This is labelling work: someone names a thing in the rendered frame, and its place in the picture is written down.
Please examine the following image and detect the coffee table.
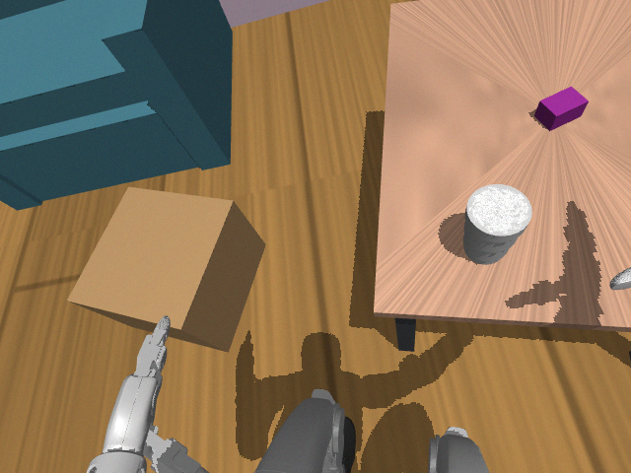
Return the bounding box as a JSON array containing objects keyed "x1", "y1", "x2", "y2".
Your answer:
[{"x1": 374, "y1": 0, "x2": 631, "y2": 360}]

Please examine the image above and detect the armchair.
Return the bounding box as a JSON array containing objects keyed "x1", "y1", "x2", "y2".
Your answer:
[{"x1": 0, "y1": 0, "x2": 233, "y2": 211}]

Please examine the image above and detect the left robot hand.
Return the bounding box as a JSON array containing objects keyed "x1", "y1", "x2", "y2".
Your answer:
[{"x1": 102, "y1": 315, "x2": 209, "y2": 473}]

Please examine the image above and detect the left robot arm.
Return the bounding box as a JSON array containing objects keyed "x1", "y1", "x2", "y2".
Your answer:
[{"x1": 87, "y1": 450, "x2": 147, "y2": 473}]

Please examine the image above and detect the right robot hand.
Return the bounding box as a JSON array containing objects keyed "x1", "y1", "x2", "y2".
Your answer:
[{"x1": 609, "y1": 267, "x2": 631, "y2": 290}]

